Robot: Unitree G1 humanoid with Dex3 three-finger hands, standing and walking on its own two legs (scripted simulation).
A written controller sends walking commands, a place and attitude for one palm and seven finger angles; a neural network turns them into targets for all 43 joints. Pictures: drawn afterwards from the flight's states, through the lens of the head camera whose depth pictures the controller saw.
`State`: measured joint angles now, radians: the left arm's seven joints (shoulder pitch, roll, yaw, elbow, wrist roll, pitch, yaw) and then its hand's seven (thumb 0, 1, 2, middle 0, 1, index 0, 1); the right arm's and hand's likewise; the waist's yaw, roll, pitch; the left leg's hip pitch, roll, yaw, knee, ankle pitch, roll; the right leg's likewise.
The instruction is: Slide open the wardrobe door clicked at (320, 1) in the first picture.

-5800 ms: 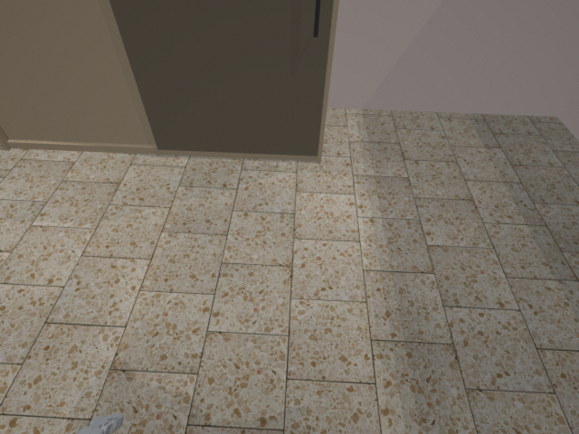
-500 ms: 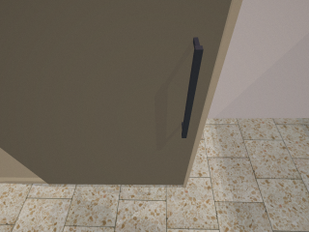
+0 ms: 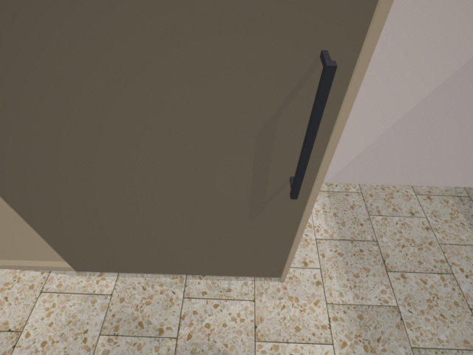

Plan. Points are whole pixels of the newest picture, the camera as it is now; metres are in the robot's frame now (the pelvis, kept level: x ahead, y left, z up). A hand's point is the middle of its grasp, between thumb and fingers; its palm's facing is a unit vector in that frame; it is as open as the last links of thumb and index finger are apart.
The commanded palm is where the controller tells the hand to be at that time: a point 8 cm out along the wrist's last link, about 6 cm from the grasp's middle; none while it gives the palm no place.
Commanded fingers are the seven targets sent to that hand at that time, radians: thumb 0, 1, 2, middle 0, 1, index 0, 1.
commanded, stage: come to a stop and stand still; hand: right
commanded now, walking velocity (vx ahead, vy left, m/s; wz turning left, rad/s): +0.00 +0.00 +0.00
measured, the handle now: (306, 138) +0.50 -0.11 +0.09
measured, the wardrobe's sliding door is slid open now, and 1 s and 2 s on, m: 0.00 0.00 0.00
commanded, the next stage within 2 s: look again from close up in 1.14 s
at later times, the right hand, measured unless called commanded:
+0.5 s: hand out of the picture -0.03 -0.19 -0.15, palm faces +0.00 +0.96 -0.27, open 7.3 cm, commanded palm none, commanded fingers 0.00 -0.90 -0.90 0.20 0.30 0.20 0.30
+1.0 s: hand out of the picture +0.02 -0.16 -0.16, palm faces +0.00 +0.97 -0.22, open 7.3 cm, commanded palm none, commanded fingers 0.00 -0.90 -0.90 0.20 0.30 0.20 0.30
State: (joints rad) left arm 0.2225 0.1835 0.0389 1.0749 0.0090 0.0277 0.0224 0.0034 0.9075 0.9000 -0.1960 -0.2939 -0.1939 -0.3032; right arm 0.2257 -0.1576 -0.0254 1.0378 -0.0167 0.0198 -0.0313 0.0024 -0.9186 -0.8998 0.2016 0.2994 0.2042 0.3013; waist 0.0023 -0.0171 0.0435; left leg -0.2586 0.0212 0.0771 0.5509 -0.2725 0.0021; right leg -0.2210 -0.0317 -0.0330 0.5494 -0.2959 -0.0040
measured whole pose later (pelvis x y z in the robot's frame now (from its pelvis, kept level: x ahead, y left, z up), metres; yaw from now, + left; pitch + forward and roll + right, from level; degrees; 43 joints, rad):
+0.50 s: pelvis -0.02 -0.01 +0.01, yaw +1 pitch -1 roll -1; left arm 0.34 0.17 -0.01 1.04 0.02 -0.01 0.01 0.01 0.91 0.90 -0.20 -0.29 -0.20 -0.30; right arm 0.33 -0.15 0.01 1.09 -0.02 0.00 -0.02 0.00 -0.91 -0.90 0.20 0.30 0.20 0.30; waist 0.00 -0.07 0.01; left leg -0.28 0.06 0.04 0.53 -0.23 -0.01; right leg -0.20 0.01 -0.07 0.47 -0.24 -0.02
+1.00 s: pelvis +0.00 +0.02 +0.01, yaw +1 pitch -1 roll -1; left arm 0.28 0.17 -0.01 1.11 0.02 -0.02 0.02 0.00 0.91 0.90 -0.20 -0.29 -0.19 -0.30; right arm 0.25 -0.16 0.01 1.11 -0.01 -0.02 -0.02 0.01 -0.92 -0.90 0.20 0.30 0.20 0.30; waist 0.00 -0.02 0.04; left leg -0.22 0.02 0.07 0.48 -0.24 0.03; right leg -0.15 -0.03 -0.05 0.43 -0.25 0.03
